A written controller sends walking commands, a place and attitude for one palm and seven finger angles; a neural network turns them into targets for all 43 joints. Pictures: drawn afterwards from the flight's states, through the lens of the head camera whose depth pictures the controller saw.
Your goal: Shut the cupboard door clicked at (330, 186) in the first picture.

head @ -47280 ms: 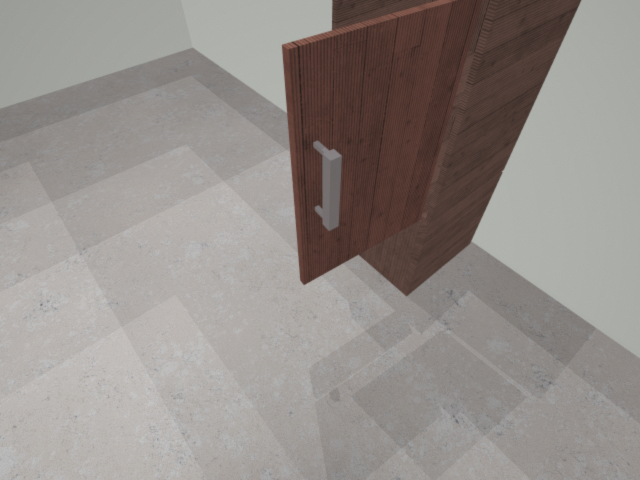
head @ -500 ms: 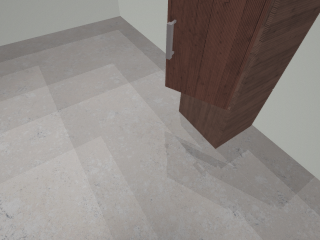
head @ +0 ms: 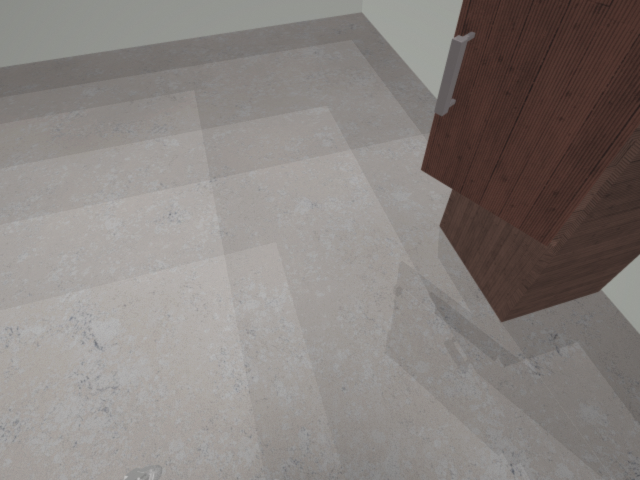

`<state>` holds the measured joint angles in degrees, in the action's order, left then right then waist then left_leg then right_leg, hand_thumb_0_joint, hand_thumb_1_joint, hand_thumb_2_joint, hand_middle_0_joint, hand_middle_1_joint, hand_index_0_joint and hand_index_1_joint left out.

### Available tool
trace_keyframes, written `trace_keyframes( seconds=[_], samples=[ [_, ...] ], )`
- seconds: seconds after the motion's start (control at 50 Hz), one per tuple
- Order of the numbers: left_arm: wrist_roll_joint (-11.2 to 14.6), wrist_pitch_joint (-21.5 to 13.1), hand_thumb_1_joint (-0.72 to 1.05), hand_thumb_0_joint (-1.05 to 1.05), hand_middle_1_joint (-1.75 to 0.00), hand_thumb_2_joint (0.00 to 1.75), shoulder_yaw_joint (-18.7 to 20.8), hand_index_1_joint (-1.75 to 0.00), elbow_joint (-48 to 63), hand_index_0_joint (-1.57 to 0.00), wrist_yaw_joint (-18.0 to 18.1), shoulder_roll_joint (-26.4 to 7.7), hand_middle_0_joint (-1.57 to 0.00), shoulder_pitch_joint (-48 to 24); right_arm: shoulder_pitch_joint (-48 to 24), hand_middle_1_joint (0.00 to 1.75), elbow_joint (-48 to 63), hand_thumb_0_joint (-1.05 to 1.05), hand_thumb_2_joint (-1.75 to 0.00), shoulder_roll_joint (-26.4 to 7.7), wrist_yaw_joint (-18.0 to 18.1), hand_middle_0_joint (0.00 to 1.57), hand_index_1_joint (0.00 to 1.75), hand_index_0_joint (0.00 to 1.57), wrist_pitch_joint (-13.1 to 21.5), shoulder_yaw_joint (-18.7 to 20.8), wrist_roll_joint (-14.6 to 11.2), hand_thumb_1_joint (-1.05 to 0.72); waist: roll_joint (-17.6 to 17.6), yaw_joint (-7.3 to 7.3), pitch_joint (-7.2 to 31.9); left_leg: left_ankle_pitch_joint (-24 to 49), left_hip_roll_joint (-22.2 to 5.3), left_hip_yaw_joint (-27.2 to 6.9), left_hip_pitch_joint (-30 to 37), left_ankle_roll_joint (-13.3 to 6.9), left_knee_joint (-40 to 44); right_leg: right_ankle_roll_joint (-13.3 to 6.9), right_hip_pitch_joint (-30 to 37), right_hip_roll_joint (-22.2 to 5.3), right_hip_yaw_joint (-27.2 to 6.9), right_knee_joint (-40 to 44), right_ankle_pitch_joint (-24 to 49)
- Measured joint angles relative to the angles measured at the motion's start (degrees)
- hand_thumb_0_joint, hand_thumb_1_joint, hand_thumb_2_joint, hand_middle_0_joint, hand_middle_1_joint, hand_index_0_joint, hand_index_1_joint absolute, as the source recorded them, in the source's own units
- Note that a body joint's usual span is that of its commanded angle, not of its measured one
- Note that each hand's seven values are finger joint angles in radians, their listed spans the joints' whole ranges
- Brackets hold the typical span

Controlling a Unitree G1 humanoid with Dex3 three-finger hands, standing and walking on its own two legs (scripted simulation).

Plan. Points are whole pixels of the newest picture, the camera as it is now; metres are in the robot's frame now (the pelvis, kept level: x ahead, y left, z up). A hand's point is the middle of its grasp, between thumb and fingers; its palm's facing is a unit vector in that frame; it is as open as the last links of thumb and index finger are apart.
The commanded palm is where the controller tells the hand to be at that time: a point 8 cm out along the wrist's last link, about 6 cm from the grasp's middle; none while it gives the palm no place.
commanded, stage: walk to a spot facing it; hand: left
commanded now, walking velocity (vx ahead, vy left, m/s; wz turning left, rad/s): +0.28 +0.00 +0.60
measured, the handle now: (455, 75) +0.93 -0.29 -0.01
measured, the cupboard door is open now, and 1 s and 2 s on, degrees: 26 26 26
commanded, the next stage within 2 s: turn to face it in 0.64 s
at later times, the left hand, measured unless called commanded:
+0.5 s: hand out of the picture -0.05 +0.15 -0.17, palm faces +0.43 -0.88 -0.21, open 7.4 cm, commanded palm none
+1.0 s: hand (168, 343) +0.35 +0.27 -0.16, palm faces +0.39 -0.89 -0.23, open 7.4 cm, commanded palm none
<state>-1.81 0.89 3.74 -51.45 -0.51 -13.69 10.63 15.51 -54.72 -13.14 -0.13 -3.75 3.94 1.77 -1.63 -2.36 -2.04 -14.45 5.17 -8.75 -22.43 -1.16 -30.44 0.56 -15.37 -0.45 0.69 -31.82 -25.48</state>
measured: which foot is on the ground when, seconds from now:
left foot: down 0.00-0.00, up 0.02-0.44, down 0.46-0.90, up 0.92-1.00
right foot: down 0.00-0.46, up 0.48-0.88, down 0.90-1.00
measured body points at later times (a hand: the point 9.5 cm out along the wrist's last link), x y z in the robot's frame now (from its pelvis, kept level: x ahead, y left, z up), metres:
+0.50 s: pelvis +0.13 +0.04 -0.03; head +0.18 +0.05 +0.42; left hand -0.07 +0.20 -0.16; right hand +0.38 -0.12 -0.15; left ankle +0.17 +0.13 -0.74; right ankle +0.01 -0.12 -0.68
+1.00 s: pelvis +0.32 +0.06 -0.01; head +0.36 +0.06 +0.44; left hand +0.33 +0.32 -0.14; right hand +0.41 -0.16 -0.17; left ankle +0.18 +0.13 -0.69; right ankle +0.41 +0.00 -0.73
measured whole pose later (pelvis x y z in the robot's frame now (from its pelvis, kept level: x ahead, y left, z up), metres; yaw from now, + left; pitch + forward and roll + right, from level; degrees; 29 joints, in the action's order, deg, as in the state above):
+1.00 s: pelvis +0.32 +0.06 -0.01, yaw +25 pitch +0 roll +1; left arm -1.6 -1.6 2.2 -52.5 0.2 -9.1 7.5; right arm 16.9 -58.7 -11.3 1.5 -0.9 2.5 0.8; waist -2.0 -2.3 -5.3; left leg -32.4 0.0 1.1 -16.1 0.2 -52.8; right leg -2.2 -21.7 -0.3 2.4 -33.7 -12.1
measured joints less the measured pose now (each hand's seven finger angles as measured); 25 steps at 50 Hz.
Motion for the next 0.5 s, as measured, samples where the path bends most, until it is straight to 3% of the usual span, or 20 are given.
trace_keyframes(
  seconds=[0.04,0.06,0.1,0.16,0.22,0.3,0.4,0.44,0.46,0.5],
  samples=[
    [-0.1,-0.8,0.91,0.01,-0.3,0.9,-0.1,-0.29,0.2,-0.2,0.6,0.3,-0.2,0.9,-0.3,0.3,-0.1,0.0,-0.9,-0.7,0.0,0.21,0.29,0.2,-0.4,0.5,-0.1,-0.91,0.2,0.77,-0.2,-8.4,0.4,2.2,-4.9,1.1,-13.5,-1.5,0.9,-0.7,1.0,1.8,6.7],
    [0.1,-0.9,0.91,0.01,-0.3,0.9,-0.2,-0.29,-0.2,-0.2,0.8,0.8,-0.2,1.7,-0.5,0.3,-0.1,0.0,-0.9,-1.2,-0.2,0.2,0.29,0.2,-0.6,0.9,0.1,-0.91,-0.1,0.78,-0.3,-9.2,0.0,3.6,-7.1,1.4,-20.6,-1.8,1.9,-1.1,2.0,2.1,7.4],
    [0.2,-1.3,0.91,0.01,-0.3,0.9,-0.3,-0.29,-1.3,-0.2,1.1,1.6,-0.2,3.7,-0.9,0.3,0.3,0.0,-0.9,-1.9,-0.9,0.2,0.29,0.2,-0.6,1.3,0.3,-0.91,-0.3,0.59,-0.1,-6.4,-1.7,6.2,-10.7,2.1,-31.0,-1.9,4.6,-1.9,3.5,4.4,7.4],
    [0.3,-2.3,0.91,0.01,-0.3,0.9,-0.5,-0.29,-3.0,-0.2,1.2,2.6,-0.2,6.3,-1.8,0.3,1.3,0.0,-0.9,-2.4,-1.8,0.2,0.29,0.2,0.0,1.5,0.2,-0.91,-0.2,0.08,-0.4,-1.2,-4.8,8.5,-13.5,2.7,-36.6,-1.7,8.6,-3.0,6.4,8.5,7.5],
    [0.1,-3.4,0.91,0.01,-0.3,0.9,-0.8,-0.29,-4.0,-0.2,1.3,3.7,-0.2,8.6,-3.2,0.3,1.6,0.0,-0.9,-2.2,-2.1,0.2,0.29,0.2,0.1,1.3,0.1,-0.91,0.2,0.43,-1.4,0.2,-6.9,9.8,-14.2,2.4,-35.2,-1.4,11.8,-4.0,9.5,10.2,6.7],
    [-0.2,-4.2,0.91,0.01,-0.3,0.9,-1.3,-0.29,-5.1,-0.2,1.5,5.1,-0.2,11.9,-6.5,0.3,1.6,0.0,-0.9,-1.7,-2.6,0.2,0.29,0.2,-0.3,0.4,0.0,-0.92,0.4,2.14,-3.0,-0.1,-8.1,12.1,-13.3,1.4,-28.1,-0.6,15.6,-4.8,13.8,10.7,4.2],
    [-0.1,-3.9,0.91,0.01,-0.3,0.9,-1.6,-0.29,-7.1,-0.2,1.3,5.3,-0.2,16.3,-12.2,0.3,3.4,0.0,-0.9,-0.5,-3.1,0.2,0.29,0.2,0.4,-0.9,0.0,-0.92,1.7,4.7,-5.3,-2.4,-6.4,16.5,-8.7,-1.2,-14.6,1.3,18.9,-6.5,17.9,8.3,-0.2],
    [0.2,-3.4,0.91,0.01,-0.3,0.9,-1.7,-0.29,-8.1,-0.2,1.1,4.9,-0.2,18.2,-13.5,0.3,5.1,0.0,-0.9,-0.1,-3.0,0.2,0.29,0.2,1.6,-1.4,0.1,-0.92,2.5,5.01,-5.5,-2.7,-4.4,18.3,-4.7,-3.0,-8.9,2.0,18.0,-8.4,18.7,2.0,-3.1],
    [0.4,-3.1,0.91,0.01,-0.3,0.9,-1.7,-0.29,-8.3,-0.2,0.8,5.1,-0.2,19.5,-13.6,0.3,6.2,0.0,-0.9,-0.4,-3.0,0.2,0.29,0.2,2.4,-1.7,0.3,-0.91,1.6,5.04,-4.9,-1.7,-4.5,18.0,-1.9,-4.7,-5.5,2.0,15.2,-9.0,18.3,-5.5,-4.1],
    [0.7,-1.4,0.91,0.01,-0.3,0.9,-1.5,-0.29,-8.5,-0.2,0.1,4.4,-0.2,19.0,-13.6,0.3,7.5,0.0,-0.9,-0.4,-2.4,0.2,0.29,0.2,4.1,-1.7,0.0,-0.91,1.4,4.48,-5.1,1.5,-4.4,17.2,-2.6,-5.7,-8.3,1.9,6.3,-9.2,12.4,-26.0,-4.6]
  ],
)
